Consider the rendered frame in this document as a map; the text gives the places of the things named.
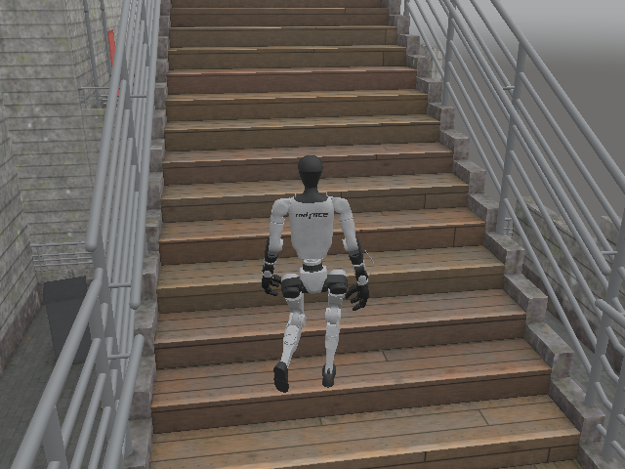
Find stairs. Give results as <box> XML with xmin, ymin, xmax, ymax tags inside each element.
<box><xmin>149</xmin><ymin>0</ymin><xmax>581</xmax><ymax>469</ymax></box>

